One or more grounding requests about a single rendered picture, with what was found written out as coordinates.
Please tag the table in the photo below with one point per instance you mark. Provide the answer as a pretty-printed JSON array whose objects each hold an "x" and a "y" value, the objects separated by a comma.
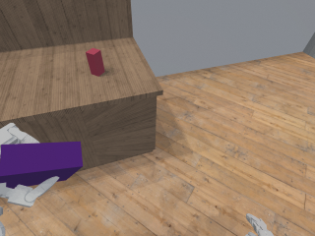
[{"x": 48, "y": 91}]

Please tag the sponge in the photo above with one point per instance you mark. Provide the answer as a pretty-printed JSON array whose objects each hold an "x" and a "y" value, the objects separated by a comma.
[{"x": 32, "y": 164}]

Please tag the robot left hand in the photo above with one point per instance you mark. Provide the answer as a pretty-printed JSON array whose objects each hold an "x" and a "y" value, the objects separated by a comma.
[{"x": 23, "y": 196}]

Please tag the robot right hand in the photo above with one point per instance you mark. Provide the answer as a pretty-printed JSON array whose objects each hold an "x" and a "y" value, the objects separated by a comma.
[{"x": 258, "y": 225}]

